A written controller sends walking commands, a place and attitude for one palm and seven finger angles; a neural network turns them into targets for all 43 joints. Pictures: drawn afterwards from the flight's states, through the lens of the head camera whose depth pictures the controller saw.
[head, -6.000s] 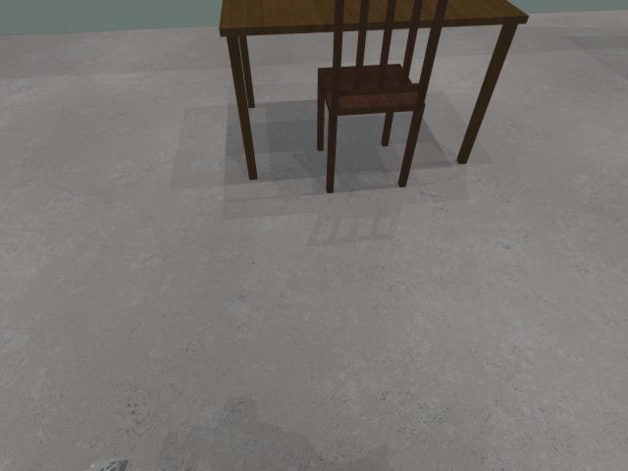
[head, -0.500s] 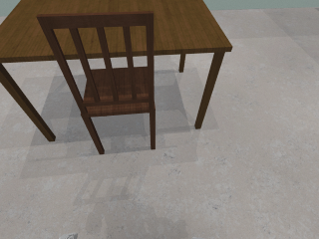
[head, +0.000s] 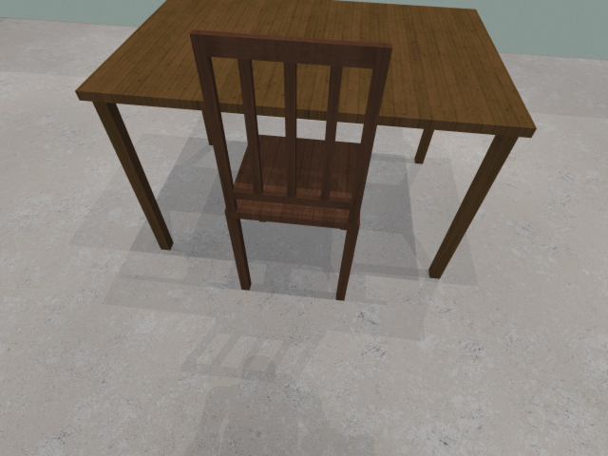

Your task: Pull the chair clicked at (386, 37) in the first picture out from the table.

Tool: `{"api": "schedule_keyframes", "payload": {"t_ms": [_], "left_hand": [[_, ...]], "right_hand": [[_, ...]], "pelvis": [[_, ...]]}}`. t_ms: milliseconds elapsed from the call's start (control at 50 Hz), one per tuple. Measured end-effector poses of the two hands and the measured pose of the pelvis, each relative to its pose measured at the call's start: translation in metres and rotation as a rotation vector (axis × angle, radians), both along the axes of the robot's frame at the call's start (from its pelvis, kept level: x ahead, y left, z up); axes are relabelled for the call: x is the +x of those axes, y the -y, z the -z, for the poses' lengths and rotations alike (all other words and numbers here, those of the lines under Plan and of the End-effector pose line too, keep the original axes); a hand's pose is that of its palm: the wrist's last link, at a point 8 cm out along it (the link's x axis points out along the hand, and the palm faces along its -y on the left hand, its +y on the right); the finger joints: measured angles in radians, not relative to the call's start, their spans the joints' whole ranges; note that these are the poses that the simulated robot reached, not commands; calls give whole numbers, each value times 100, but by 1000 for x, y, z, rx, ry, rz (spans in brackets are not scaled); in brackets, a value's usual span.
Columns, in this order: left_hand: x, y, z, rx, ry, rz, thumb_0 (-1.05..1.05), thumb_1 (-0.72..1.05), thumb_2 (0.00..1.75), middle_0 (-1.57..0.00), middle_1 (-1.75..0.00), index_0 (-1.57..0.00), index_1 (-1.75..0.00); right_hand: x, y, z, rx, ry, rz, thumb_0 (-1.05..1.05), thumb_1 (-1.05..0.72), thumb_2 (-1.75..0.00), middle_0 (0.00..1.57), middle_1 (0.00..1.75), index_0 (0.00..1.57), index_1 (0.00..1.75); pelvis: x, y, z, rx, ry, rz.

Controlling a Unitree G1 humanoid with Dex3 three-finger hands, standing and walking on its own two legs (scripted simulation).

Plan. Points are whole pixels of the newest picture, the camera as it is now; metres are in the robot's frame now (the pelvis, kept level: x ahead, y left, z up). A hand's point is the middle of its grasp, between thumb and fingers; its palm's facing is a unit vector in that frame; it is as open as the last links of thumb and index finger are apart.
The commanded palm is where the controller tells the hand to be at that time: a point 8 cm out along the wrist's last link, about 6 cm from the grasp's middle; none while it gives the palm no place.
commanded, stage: take the last steps up to it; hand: left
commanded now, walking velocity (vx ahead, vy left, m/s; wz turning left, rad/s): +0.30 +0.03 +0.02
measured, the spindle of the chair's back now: (291, 138) +0.78 +0.11 -0.06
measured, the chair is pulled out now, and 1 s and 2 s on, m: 0.00 0.00 0.00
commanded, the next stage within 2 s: come to a stop and stand still in 0.74 s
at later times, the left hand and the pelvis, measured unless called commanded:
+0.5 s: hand (203, 373) +0.27 +0.20 -0.18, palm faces -0.04 -0.98 -0.17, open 7.3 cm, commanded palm none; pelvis +0.16 +0.03 -0.02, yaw -1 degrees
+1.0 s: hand (211, 344) +0.32 +0.21 -0.19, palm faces +0.06 -0.99 -0.16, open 7.3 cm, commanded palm none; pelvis +0.33 +0.04 -0.01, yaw -2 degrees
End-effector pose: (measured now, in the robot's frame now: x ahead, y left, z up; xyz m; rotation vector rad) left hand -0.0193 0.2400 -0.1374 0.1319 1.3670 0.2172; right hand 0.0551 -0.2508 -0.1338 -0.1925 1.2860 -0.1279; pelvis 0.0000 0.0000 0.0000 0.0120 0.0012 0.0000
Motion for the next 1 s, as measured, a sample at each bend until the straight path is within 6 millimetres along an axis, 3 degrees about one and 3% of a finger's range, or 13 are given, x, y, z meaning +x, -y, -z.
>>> {"api": "schedule_keyframes", "payload": {"t_ms": [60,100,180,280,400,480,540,580,620,760,820,920,1000], "left_hand": [[-23,-21,14,-18,-92,-38,0,91,90,-21,-30,-21,-30],[-28,-33,19,-24,-152,-36,0,91,90,-21,-30,-20,-30],[1,-46,14,-37,-157,-12,1,91,90,-20,-30,-20,-30],[76,-51,10,-42,-35,16,1,91,90,-20,-30,-20,-30],[184,-38,11,-48,94,82,0,91,90,-20,-30,-20,-30],[262,-20,13,-46,164,146,0,91,90,-20,-30,-20,-30],[313,-6,17,-33,233,174,0,91,90,-20,-30,-20,-30],[332,1,16,-27,267,168,0,91,90,-20,-30,-20,-30],[339,5,12,-25,264,147,0,91,90,-20,-30,-20,-30],[335,-2,0,9,135,98,-1,94,90,-21,-30,-21,-30],[333,-7,0,-3,85,83,-1,94,90,-21,-30,-20,-30],[333,-15,13,-39,14,35,0,92,90,-20,-30,-20,-30],[338,-18,28,-64,-46,11,0,92,90,-20,-30,-20,-30]], "right_hand": [[26,-20,0,-25,68,-29,0,-91,-90,20,30,20,30],[34,-34,-1,-31,96,-24,0,-91,-90,20,30,20,30],[29,-57,-6,-20,68,12,0,-91,-90,20,30,20,30],[5,-74,-2,-1,-64,58,0,-92,-90,20,30,20,30],[-14,-87,8,37,-216,134,0,-91,-90,20,30,20,30],[-12,-87,18,61,-298,186,0,-91,-90,20,30,20,30],[2,-80,28,79,-353,208,0,-90,-90,20,30,20,30],[22,-72,32,84,-356,210,0,-90,-90,20,30,20,30],[53,-62,32,79,-321,196,0,-90,-90,20,30,20,30],[196,-39,19,53,-64,125,0,-91,-90,20,30,20,30],[245,-35,12,28,7,98,1,-93,-90,20,30,20,30],[310,-43,4,-3,74,40,1,-93,-90,19,30,20,30],[344,-62,3,-14,90,11,0,-92,-90,19,30,20,30]], "pelvis": [[12,-19,10,-24,-5,-4],[20,-28,11,-16,3,8],[41,-40,3,-22,8,11],[71,-48,-1,-17,13,2],[114,-45,6,-1,17,9],[151,-36,15,4,15,20],[183,-24,27,0,20,25],[198,-17,29,-8,25,20],[212,-13,24,-15,29,16],[258,-10,4,-21,4,17],[277,-14,1,-25,2,21],[311,-28,4,-42,15,27],[333,-38,9,-28,28,35]]}}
